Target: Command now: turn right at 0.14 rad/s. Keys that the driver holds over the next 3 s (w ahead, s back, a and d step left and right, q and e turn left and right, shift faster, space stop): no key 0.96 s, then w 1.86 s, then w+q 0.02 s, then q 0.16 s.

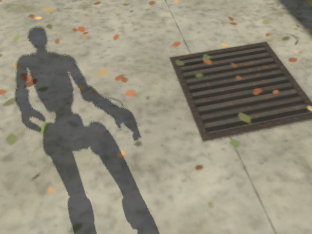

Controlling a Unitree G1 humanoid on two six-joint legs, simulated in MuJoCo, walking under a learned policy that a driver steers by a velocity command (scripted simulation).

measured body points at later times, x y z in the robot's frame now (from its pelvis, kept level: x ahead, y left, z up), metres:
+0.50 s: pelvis +0.01 -0.02 +0.00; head +0.02 -0.03 +0.45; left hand +0.14 +0.24 -0.11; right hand +0.08 -0.31 -0.13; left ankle -0.01 +0.15 -0.74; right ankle -0.01 -0.12 -0.74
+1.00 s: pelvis +0.01 -0.01 +0.00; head +0.01 -0.01 +0.45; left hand +0.08 +0.25 -0.14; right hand +0.04 -0.28 -0.14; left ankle -0.01 +0.15 -0.74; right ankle -0.01 -0.12 -0.74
